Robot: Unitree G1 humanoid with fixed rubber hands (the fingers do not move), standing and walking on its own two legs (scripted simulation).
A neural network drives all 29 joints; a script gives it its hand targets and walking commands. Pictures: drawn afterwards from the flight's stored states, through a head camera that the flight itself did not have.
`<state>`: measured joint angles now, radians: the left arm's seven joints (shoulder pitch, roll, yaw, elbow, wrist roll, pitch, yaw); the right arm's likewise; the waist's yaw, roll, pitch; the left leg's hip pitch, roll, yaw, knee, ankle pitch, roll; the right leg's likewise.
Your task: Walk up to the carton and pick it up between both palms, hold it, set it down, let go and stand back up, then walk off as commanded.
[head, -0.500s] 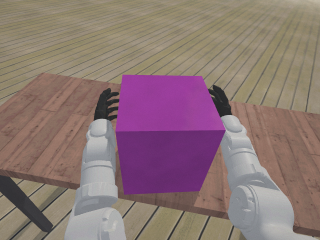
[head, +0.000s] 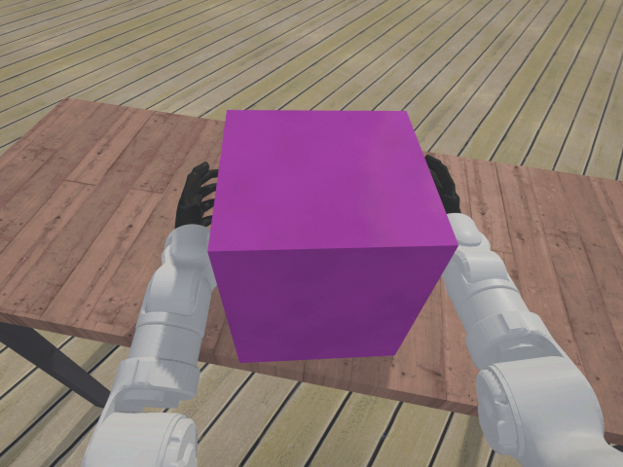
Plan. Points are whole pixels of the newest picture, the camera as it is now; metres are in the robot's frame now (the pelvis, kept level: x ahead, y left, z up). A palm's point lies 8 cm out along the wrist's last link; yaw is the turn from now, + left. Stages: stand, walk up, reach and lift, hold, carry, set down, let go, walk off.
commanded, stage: set down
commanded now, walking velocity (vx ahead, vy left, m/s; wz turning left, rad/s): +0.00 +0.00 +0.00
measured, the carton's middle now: (318, 243) +0.37 +0.07 +0.10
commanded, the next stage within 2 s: none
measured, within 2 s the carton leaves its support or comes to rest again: neither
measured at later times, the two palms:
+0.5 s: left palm (176, 252) +0.31 +0.23 +0.11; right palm (512, 254) +0.40 -0.17 +0.11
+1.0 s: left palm (167, 292) +0.26 +0.22 +0.10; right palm (539, 314) +0.32 -0.19 +0.10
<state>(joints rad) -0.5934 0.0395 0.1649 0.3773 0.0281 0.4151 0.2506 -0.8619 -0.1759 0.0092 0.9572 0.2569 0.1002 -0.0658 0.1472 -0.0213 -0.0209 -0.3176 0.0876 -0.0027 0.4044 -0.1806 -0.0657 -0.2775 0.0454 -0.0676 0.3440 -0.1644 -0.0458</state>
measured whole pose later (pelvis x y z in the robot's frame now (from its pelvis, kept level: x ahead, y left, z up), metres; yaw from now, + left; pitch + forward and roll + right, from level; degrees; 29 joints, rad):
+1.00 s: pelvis -0.02 +0.00 +0.00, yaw +0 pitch -2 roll +0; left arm -0.16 0.06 0.13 -0.18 -0.01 0.67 0.22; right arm -0.32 -0.35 0.03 0.35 0.39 0.25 0.07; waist 0.05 -0.06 0.01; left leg -0.18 0.07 0.02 0.36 -0.15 -0.05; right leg -0.18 0.02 -0.05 0.37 -0.17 -0.04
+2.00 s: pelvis -0.01 -0.01 +0.00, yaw -1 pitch -6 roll +1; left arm 0.40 0.07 0.04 -0.47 -0.07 0.48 0.19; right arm 0.33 -0.31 -0.01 -0.21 0.30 0.22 0.02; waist 0.08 -0.01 0.08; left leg -0.03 0.07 0.03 0.26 -0.13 -0.06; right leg -0.06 0.03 -0.04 0.33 -0.17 -0.05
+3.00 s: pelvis -0.01 +0.01 +0.00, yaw -1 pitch -6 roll +1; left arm 0.32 0.13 0.02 -0.17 -0.05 0.37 0.09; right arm 0.32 -0.28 -0.05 0.00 0.19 0.16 0.07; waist 0.08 -0.02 0.07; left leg -0.03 0.04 0.04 0.28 -0.14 -0.04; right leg -0.05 0.01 -0.03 0.33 -0.17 -0.02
